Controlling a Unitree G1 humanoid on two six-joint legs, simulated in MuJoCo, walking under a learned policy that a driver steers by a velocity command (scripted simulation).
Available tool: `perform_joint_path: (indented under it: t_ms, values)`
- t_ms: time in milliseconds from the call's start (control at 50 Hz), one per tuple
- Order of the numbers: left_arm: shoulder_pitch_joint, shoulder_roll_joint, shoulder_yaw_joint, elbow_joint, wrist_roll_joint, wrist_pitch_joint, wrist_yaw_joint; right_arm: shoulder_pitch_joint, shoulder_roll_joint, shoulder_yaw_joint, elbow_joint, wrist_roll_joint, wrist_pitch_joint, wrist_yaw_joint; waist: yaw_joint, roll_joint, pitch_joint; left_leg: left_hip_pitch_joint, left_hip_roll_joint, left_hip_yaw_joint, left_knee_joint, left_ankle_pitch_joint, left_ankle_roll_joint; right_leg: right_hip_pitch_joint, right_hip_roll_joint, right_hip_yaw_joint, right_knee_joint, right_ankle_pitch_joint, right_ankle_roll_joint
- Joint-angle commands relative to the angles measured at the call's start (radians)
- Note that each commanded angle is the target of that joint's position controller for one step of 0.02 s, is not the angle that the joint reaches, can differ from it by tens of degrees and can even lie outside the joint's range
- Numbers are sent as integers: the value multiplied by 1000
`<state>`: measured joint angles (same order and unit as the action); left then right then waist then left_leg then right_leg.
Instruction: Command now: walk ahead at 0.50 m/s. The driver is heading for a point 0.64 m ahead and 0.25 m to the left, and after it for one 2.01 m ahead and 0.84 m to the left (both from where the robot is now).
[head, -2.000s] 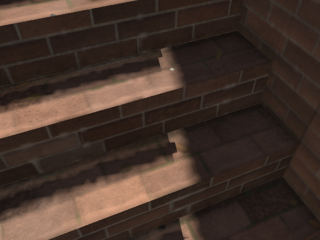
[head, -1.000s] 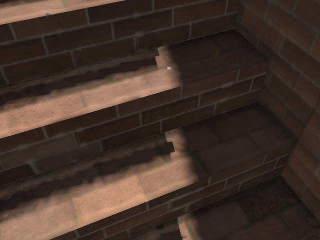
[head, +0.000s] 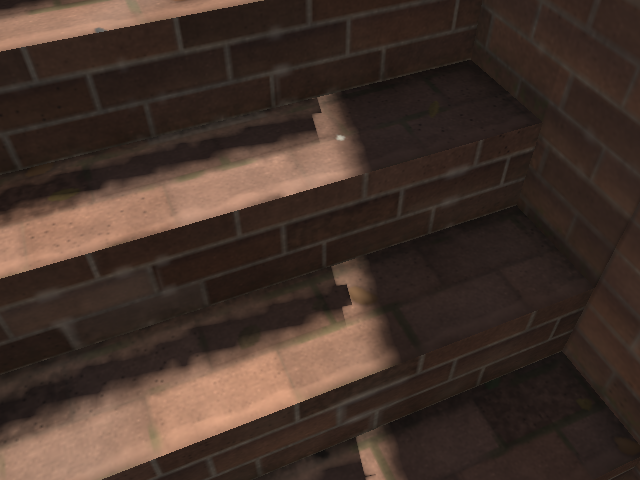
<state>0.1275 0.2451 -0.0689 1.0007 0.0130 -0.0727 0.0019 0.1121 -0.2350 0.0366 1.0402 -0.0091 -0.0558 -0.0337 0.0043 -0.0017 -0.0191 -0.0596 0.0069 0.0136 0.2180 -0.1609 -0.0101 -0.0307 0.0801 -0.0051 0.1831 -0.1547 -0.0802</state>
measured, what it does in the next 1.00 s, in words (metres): stands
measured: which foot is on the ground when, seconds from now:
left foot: down 0.00-1.00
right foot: down 0.00-1.00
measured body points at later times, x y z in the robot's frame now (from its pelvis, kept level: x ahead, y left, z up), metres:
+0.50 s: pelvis +0.00 +0.00 +0.00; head +0.00 +0.00 +0.45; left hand +0.12 +0.25 -0.13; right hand +0.11 -0.25 -0.14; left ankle -0.03 +0.13 -0.75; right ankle -0.04 -0.07 -0.75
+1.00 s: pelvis +0.00 +0.00 +0.00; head +0.00 +0.00 +0.45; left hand +0.12 +0.25 -0.13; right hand +0.11 -0.25 -0.13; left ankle -0.03 +0.13 -0.75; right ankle -0.04 -0.07 -0.75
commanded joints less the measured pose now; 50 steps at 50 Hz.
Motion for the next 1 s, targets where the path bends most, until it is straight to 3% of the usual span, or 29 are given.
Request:
perform_joint_path:
  t_ms: [20, 1000]
  values:
    - [-37, 109, 20, -48, -1, -11, 2, -36, -106, -18, -45, 0, -11, -3, -1, -2, -32, 24, 123, -105, -6, 167, 21, -15, -200, 133, -4, 299, 38]
    - [-46, 117, 21, -48, -1, -10, 3, -43, -113, -19, -47, 0, -11, -3, 1, -2, -37, 31, 123, -112, -10, 183, 19, -9, -202, 136, 0, 313, 41]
